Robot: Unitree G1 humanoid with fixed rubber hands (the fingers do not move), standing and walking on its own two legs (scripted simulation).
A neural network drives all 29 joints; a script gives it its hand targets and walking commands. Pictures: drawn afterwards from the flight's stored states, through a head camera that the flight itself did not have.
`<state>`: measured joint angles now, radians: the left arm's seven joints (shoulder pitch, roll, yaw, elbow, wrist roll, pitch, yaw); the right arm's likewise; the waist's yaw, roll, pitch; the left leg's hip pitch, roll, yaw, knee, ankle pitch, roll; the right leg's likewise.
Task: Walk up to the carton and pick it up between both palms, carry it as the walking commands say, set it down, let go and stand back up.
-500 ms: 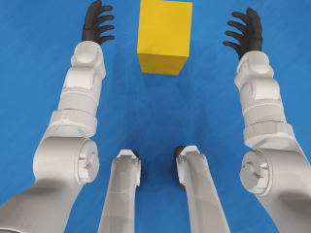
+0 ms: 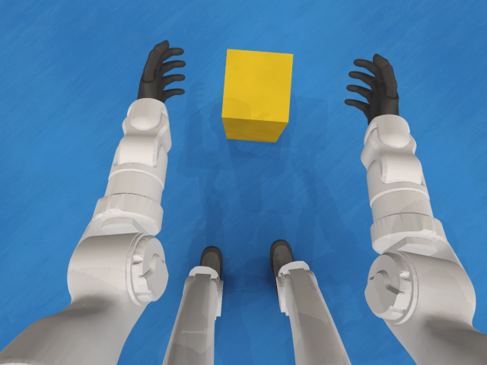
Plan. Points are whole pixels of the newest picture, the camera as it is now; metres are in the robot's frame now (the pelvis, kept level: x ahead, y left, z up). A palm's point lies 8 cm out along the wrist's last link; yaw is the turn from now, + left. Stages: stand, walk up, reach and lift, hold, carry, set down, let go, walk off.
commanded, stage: set down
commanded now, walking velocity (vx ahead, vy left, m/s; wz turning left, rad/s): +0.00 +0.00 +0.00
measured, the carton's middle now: (255, 102) +0.63 -0.04 -0.54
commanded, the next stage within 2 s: let go in 0.02 s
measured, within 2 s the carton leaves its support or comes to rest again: neither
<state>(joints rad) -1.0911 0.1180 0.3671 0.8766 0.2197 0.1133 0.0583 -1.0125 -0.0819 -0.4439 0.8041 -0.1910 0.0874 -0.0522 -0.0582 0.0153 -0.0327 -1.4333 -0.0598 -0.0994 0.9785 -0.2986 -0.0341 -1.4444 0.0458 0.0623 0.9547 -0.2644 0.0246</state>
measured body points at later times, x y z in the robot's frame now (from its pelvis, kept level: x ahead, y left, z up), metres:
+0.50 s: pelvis +0.05 +0.00 +0.08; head +0.21 +0.00 +0.50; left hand +0.35 +0.20 -0.03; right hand +0.32 -0.23 -0.02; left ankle +0.05 +0.13 -0.64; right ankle +0.07 -0.12 -0.64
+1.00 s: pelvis +0.08 +0.00 +0.10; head +0.10 +0.01 +0.55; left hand +0.26 +0.23 +0.02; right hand +0.25 -0.23 +0.02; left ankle +0.05 +0.13 -0.64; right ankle +0.07 -0.12 -0.64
